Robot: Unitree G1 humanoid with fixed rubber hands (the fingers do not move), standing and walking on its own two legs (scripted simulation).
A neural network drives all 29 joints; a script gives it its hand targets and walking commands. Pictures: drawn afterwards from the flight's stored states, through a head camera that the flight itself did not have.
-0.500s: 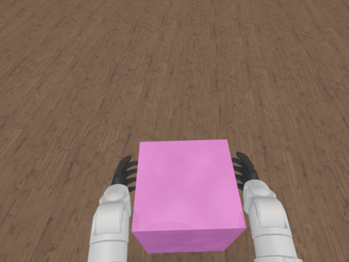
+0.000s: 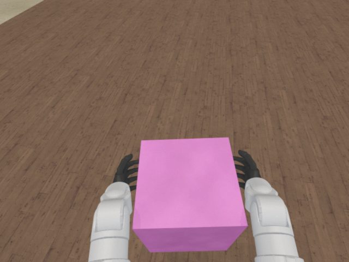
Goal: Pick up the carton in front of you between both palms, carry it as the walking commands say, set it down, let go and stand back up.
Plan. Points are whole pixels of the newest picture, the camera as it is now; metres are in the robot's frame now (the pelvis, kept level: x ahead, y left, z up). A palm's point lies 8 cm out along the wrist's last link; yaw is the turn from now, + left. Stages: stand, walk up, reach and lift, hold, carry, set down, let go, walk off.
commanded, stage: carry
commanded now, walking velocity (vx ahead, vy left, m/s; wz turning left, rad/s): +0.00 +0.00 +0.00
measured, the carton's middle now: (186, 198) +0.29 +0.00 -0.04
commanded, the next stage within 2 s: hold in 1.52 s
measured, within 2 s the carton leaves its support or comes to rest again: neither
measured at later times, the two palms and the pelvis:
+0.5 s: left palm (112, 199) +0.26 +0.17 +0.03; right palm (245, 194) +0.26 -0.13 +0.03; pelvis -0.02 +0.02 -0.01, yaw +0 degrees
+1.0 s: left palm (107, 215) +0.22 +0.17 +0.04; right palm (250, 212) +0.22 -0.13 +0.04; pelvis -0.07 +0.02 -0.01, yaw +0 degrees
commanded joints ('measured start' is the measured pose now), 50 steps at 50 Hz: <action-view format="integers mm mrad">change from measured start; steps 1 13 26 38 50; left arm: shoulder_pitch -415 -405 -471 -476 -493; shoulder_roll -832 -818 -846 -852 -865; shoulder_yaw -585 -548 -567 -524 -525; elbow -93 -57 -66 -8 -4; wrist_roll -238 -208 -229 -207 -212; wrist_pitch -33 -27 -29 -23 -25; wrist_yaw -192 -187 -196 -207 -213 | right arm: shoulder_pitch -380 -404 -443 -469 -480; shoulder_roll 817 804 839 855 869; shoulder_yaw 561 546 546 525 527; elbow -61 -45 -38 15 19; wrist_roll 220 210 219 208 208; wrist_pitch -30 -27 -29 -22 -23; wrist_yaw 201 202 207 219 223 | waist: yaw -6 -7 -10 -8 -9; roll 5 3 8 -2 -8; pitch -332 -290 -261 -216 -224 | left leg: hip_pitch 65 56 -6 -80 -105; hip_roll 75 91 96 88 85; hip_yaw -51 -63 -61 -86 -95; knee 2 -6 -5 -53 -58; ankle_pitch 704 702 494 288 226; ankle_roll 5 18 48 62 72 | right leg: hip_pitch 242 215 175 154 144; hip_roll -111 -104 -114 -118 -122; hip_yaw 110 89 96 115 123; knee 50 32 30 -20 -36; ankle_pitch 742 614 428 283 253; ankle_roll -18 5 11 14 15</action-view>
